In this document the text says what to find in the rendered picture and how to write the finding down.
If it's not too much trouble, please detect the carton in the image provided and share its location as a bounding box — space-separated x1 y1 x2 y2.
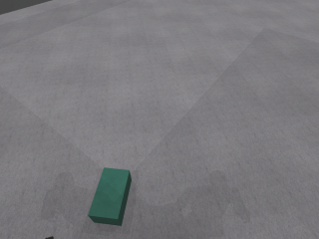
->
88 167 132 226

